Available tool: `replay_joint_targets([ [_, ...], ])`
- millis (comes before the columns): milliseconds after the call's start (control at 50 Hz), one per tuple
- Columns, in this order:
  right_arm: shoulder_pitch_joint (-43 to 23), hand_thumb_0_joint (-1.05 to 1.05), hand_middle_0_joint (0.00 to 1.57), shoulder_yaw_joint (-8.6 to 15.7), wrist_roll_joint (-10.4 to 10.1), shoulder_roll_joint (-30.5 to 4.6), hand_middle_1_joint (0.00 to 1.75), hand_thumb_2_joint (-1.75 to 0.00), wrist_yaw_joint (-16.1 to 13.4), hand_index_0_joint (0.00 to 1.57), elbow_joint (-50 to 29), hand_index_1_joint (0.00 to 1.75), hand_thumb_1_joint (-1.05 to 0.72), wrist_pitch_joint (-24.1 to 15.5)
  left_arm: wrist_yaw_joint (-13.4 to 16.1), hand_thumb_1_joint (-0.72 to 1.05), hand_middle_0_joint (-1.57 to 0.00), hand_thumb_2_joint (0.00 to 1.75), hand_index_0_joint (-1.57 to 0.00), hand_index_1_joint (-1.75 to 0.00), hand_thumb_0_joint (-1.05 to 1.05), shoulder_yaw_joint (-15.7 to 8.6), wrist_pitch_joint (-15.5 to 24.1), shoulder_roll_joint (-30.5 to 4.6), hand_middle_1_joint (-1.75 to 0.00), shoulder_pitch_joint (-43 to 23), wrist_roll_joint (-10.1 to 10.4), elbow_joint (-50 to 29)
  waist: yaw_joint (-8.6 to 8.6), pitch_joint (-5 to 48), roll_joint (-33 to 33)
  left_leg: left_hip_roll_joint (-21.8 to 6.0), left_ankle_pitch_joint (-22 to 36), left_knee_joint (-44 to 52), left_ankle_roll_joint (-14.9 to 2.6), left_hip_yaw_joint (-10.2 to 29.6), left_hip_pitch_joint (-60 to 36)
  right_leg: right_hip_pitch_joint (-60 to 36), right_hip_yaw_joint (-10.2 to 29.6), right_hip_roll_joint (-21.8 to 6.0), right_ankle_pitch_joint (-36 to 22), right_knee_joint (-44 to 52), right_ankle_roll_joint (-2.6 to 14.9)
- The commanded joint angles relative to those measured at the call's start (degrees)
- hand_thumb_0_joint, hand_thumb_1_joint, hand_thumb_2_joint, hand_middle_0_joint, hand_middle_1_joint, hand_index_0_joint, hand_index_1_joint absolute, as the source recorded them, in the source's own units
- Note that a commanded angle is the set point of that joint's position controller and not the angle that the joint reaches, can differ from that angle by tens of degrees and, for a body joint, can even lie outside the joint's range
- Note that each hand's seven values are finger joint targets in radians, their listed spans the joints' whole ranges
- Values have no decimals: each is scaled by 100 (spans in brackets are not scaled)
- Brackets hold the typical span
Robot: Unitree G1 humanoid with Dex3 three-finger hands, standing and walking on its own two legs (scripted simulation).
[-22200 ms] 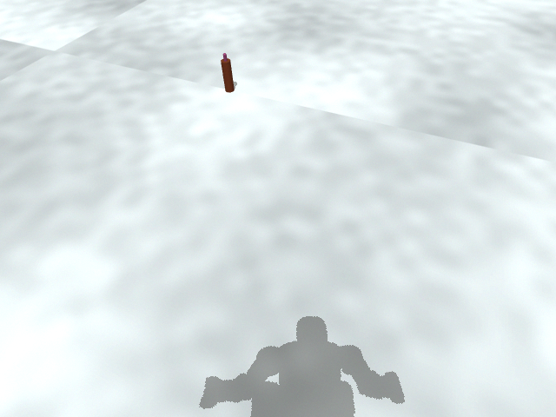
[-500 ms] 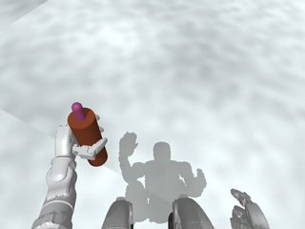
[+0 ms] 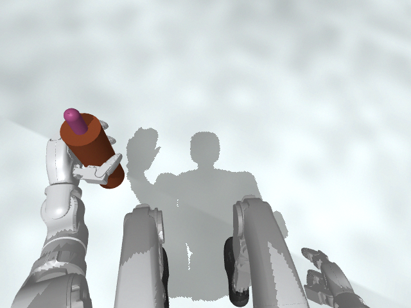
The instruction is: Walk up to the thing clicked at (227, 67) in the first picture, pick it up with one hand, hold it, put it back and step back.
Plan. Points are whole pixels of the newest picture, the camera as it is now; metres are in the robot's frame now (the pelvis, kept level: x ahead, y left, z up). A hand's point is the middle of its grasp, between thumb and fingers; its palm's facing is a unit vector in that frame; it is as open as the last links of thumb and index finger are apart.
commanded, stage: crouch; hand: left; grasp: from the side
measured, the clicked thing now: (95, 151) +0.40 +0.20 -0.05
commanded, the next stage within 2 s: lower in 0.88 s
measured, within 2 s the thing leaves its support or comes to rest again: neither
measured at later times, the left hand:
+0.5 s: hand (112, 163) +0.42 +0.20 -0.19, palm faces +0.09 -1.00 -0.03, open 8.8 cm
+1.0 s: hand (118, 167) +0.42 +0.20 -0.25, palm faces +0.06 -1.00 -0.02, open 8.8 cm
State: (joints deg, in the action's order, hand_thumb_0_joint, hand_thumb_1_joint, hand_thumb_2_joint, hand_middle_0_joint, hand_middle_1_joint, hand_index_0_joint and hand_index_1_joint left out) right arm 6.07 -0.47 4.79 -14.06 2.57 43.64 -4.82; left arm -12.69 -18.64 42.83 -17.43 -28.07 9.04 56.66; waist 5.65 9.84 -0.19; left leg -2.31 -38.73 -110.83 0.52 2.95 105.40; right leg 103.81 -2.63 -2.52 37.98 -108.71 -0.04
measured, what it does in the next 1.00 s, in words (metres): lowers itself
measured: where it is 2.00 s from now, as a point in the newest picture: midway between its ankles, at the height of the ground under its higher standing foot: (198, 288)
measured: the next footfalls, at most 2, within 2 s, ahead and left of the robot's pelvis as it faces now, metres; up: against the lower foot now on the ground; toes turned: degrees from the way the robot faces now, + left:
none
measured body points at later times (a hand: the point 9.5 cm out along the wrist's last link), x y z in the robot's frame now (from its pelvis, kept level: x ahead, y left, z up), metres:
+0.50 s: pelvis -0.02 +0.00 -0.12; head +0.19 +0.04 +0.27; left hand +0.41 +0.26 -0.19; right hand +0.08 -0.28 -0.25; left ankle +0.07 +0.13 -0.45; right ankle +0.08 -0.13 -0.45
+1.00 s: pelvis -0.02 +0.00 -0.16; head +0.21 +0.07 +0.22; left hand +0.42 +0.26 -0.25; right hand +0.08 -0.28 -0.27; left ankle +0.07 +0.13 -0.45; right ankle +0.08 -0.13 -0.45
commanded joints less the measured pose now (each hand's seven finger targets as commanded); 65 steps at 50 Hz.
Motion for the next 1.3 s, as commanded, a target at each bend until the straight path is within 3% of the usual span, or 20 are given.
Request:
replay_joint_targets([
  [0, 610, 0, 20, 339, 32, -1151, 30, -91, -20, 20, -355, 30, -92, -142, 31, 28, -129, 130, -129, -141, 0, -609, 913, -1531, -140, -2318, 146, -1705, -78, 4131, -784, 257, 1286, 819, -119, -77, -2197, -1630, 94, 265, -1188, 753, 236],
  [100, 614, 0, 20, 308, 86, -1237, 30, -92, 12, 20, -274, 30, -93, -95, 66, 28, -127, 134, -126, -142, 0, -877, 954, -1820, -140, -2570, 135, -1870, -58, 4385, -1105, 233, 1465, 358, -102, -99, -2038, -1268, 34, 270, -1344, 209, 249],
  [120, 588, 0, 20, 297, 84, -1232, 30, -92, 16, 20, -265, 30, -93, -89, 46, 28, -127, 132, -126, -141, 0, -757, 962, -1687, -139, -2720, 140, -1883, 25, 4219, -1085, 234, 1318, 321, -97, -86, -1892, -1120, 5, 263, -1246, 131, 257],
  [140, 533, 0, 20, 304, 85, -1232, 30, -92, 18, 20, -267, 30, -93, -85, 44, 26, -126, 132, -126, -141, 0, -792, 948, -1709, -139, -2552, 120, -1819, -29, 4094, -1135, 234, 1114, 321, -84, -98, -1786, -956, -23, 274, -1068, 72, 269],
  [240, 523, 0, 20, 275, 122, -1286, 30, -92, 28, 20, -177, 30, -93, -58, -10, 24, -124, 128, -123, -138, 0, -717, 902, -1761, -136, -2809, 65, -1625, 119, 3923, -1140, 234, 701, -114, -91, -174, -1223, -716, -18, 260, -840, -234, 241],
  [300, 601, 0, 20, 262, 145, -1375, 30, -92, 41, 20, -146, 30, -93, -24, 8, 25, -124, 129, -123, -138, 0, -848, 839, -1969, -135, -2928, 4, -1484, 150, 4107, -1159, 220, 1000, -384, -89, -151, -1252, -566, -73, 258, -1091, -481, 236],
  [340, 564, 0, 20, 217, 155, -1371, 30, -92, 47, 20, -141, 30, -92, 1, -1, 25, -124, 129, -124, -138, 0, -805, 806, -1797, -136, -2817, 33, -1206, 200, 3823, -1000, 228, 861, -474, -89, -140, -955, -467, -116, 265, -1000, -569, 225],
  [480, 483, 0, 20, 116, 215, -1499, 30, -91, 88, 20, -190, 30, -92, 55, 28, 26, -125, 129, -125, -139, 0, -1049, 832, -2177, -137, -2834, -22, -1193, 167, 3588, -1052, 224, 564, -762, -86, -106, -540, -200, -246, 304, -786, -871, 213],
  [540, 460, 0, 20, 52, 235, -1539, 30, -91, 99, 20, -208, 30, -92, 85, -7, 32, -124, 130, -124, -138, 0, -947, 809, -2109, -136, -2780, -47, -1105, 253, 3480, -1123, 214, 639, -859, -71, -31, -512, -69, -313, 301, -857, -1034, 219],
  [560, 456, 0, 20, 54, 258, -1562, 30, -91, 101, 20, -198, 30, -91, 102, 33, 31, -125, 130, -124, -138, 0, -1065, 829, -2250, -136, -2845, -61, -1187, 194, 3493, -1153, 208, 605, -917, -65, -47, -483, -32, -298, 312, -834, -1047, 216],
  [680, 443, 0, 20, -49, 326, -1618, 30, -91, 111, 20, -198, 30, -92, 140, 15, 32, -126, 131, -125, -139, 0, -1037, 852, -2399, -138, -2800, -66, -1300, 278, 3469, -1349, 187, 711, -1134, -60, 1, -445, -35, -342, 341, -955, -1208, 206],
  [740, 460, 0, 20, -106, 364, -1673, 30, -91, 129, 20, -181, 30, -93, 148, 10, 31, -128, 131, -127, -141, 0, -891, 873, -2226, -139, -2877, -48, -1393, 387, 3468, -1509, 162, 972, -1172, -17, 94, -657, 58, -414, 333, -1166, -1333, 221],
  [840, 390, 0, 20, -206, 411, -1727, 30, -92, 157, 20, -224, 30, -93, 215, 62, 27, -126, 128, -125, -139, 0, -891, 902, -2241, -137, -2715, -38, -1268, 427, 3307, -1582, 149, 941, -1225, 4, 188, -639, 148, -508, 338, -1136, -1430, 223],
  [860, 437, 0, 20, -219, 430, -1732, 30, -92, 159, 20, -205, 30, -93, 217, 82, 28, -127, 130, -127, -140, 0, -1002, 929, -2408, -139, -2815, -27, -1388, 406, 3477, -1538, 148, 989, -1307, -5, 174, -648, -8, -478, 356, -1202, -1389, 207],
  [1000, 320, 0, 20, -351, 503, -1775, 30, -91, 192, 20, -248, 30, -93, 277, 105, 25, -128, 126, -129, -141, 0, -870, 1003, -2389, -141, -2793, -80, -1172, 571, 3165, -1552, 144, 976, -1414, -24, 238, -399, -16, -539, 373, -1247, -1465, 187],
  [1020, 269, 0, 20, -369, 509, -1784, 30, -91, 203, 20, -242, 30, -93, 274, 140, 23, -128, 126, -128, -141, 0, -963, 987, -2394, -140, -2570, -76, -794, 512, 2995, -1422, 142, 897, -1468, -33, 227, -280, 78, -541, 393, -1159, -1483, 186],
  [1060, 187, 0, 20, -483, 547, -1849, 30, -91, 233, 20, -302, 30, -93, 295, 181, 19, -127, 126, -127, -141, 0, -919, 1060, -2282, -140, -2555, -75, -386, 654, 2687, -1343, 132, 883, -1512, -26, 303, -226, 136, -639, 396, -1161, -1507, 179],
  [1160, 2, 0, 20, -658, 686, -1958, 30, -91, 284, 20, -382, 30, -92, 351, 168, 23, -126, 122, -126, -137, 0, -1111, 1362, -2819, -137, -2659, -146, -324, 676, 2714, -1477, 98, 818, -1606, -4, 373, -280, 48, -734, 434, -1110, -1610, 158],
  [1240, -94, 0, 20, -834, 789, -2008, 30, -91, 304, 20, -397, 30, -93, 348, 182, 23, -126, 123, -126, -137, 0, -1067, 1502, -2928, -137, -2937, -111, -296, 837, 2692, -1623, 70, 797, -1749, -1, 397, -288, -96, -741, 468, -1165, -1626, 141],
  [1280, -129, 0, 20, -879, 815, -2064, 30, -91, 305, 20, -406, 30, -94, 363, 223, 21, -125, 120, -125, -135, 0, -1232, 1579, -3175, -134, -2932, -83, -487, 782, 2738, -1828, 52, 820, -1722, 35, 459, -433, -37, -800, 468, -1157, -1713, 160],
])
